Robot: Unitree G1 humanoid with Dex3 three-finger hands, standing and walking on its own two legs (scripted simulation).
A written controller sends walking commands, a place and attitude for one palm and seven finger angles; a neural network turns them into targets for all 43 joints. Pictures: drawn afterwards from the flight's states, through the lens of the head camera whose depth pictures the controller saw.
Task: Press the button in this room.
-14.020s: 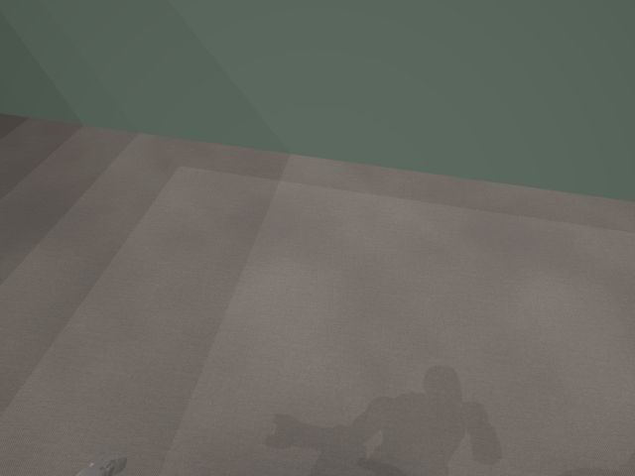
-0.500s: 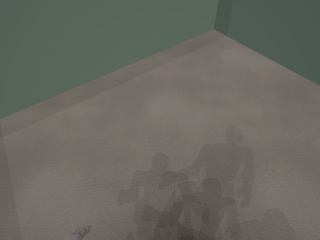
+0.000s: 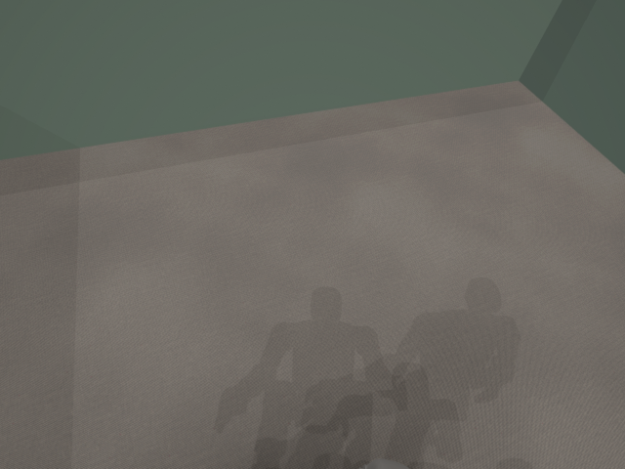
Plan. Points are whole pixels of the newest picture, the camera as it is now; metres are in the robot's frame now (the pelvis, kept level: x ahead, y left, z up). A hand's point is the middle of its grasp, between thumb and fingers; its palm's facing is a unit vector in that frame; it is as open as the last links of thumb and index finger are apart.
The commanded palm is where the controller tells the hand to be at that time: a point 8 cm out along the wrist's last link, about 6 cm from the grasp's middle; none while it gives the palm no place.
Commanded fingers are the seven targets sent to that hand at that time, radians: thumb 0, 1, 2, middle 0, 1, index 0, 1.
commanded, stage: turn or walk to find it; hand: left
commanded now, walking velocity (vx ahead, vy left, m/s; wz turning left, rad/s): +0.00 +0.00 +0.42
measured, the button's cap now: out of the picture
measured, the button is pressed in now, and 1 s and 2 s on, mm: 0 0 0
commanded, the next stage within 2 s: stand and wait in 1.50 s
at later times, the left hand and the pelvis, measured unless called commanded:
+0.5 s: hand out of the picture +0.03 +0.15 -0.14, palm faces +0.22 -0.93 -0.28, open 7.4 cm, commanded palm none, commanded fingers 0.00 0.90 0.90 -0.20 -0.30 -0.20 -0.30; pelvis -0.01 -0.05 +0.01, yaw +13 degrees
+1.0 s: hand out of the picture -0.07 +0.20 -0.16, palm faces +0.46 -0.85 -0.25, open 7.4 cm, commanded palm none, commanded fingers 0.00 0.90 0.90 -0.20 -0.30 -0.20 -0.30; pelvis -0.03 -0.02 +0.01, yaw +25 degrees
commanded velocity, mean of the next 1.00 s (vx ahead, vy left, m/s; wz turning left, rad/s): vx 0.00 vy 0.00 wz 0.42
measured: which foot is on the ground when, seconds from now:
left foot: down 0.00-0.30, up 0.32-0.74, down 0.76-1.00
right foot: up 0.00-0.26, down 0.28-0.76, up 0.78-1.00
